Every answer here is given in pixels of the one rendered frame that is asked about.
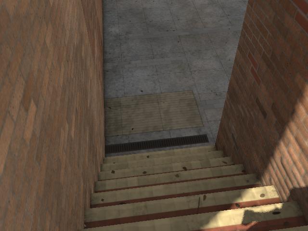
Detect stairs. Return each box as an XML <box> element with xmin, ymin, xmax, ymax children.
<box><xmin>77</xmin><ymin>144</ymin><xmax>308</xmax><ymax>231</ymax></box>

